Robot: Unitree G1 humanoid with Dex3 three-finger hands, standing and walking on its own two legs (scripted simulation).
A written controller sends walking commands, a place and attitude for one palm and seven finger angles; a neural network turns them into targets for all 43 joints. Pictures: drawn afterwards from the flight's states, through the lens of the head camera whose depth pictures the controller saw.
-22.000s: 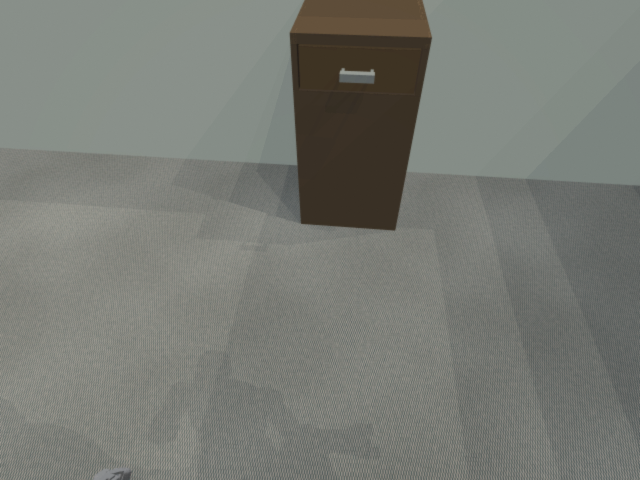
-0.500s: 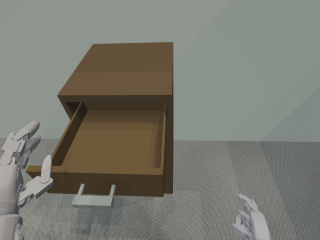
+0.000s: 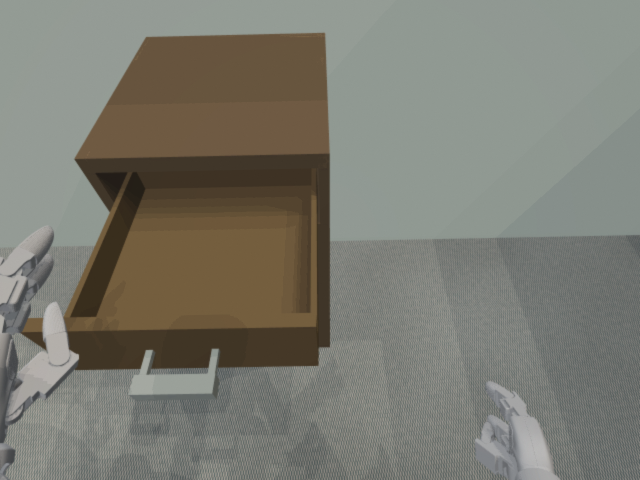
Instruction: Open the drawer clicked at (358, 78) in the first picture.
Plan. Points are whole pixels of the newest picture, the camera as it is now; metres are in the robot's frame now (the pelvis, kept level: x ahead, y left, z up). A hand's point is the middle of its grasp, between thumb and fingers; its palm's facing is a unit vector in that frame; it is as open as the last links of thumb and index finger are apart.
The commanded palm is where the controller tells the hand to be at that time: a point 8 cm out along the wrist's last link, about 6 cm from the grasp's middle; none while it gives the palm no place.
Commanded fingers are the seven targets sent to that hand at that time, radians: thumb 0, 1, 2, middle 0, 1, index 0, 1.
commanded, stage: step back with the hand held close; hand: left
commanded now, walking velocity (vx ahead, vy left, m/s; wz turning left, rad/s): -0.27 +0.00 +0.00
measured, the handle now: (178, 371) +0.26 +0.22 -0.06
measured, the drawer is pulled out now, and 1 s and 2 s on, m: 0.30 0.30 0.30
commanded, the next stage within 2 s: stop stepping back and stand still in 1.08 s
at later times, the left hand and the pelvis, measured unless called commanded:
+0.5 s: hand (4, 434) +0.14 +0.25 +0.15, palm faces +0.37 -0.83 -0.42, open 7.4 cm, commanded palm +0.07 +0.30 +0.17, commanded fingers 0.00 0.90 0.90 -0.20 -0.30 -0.20 -0.30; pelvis -0.06 +0.02 -0.02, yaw +0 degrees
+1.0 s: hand out of the picture +0.05 +0.20 +0.16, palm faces +0.20 -0.83 -0.53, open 7.4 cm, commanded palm -0.01 +0.26 +0.17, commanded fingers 0.00 0.90 0.90 -0.20 -0.30 -0.20 -0.30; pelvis -0.15 -0.02 +0.00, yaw -3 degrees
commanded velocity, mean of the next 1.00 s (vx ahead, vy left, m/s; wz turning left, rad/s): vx -0.34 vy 0.00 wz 0.01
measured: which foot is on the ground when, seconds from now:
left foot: down 0.00-0.90, up 0.92-1.00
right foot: down 0.00-0.54, up 0.56-0.82, down 0.84-1.00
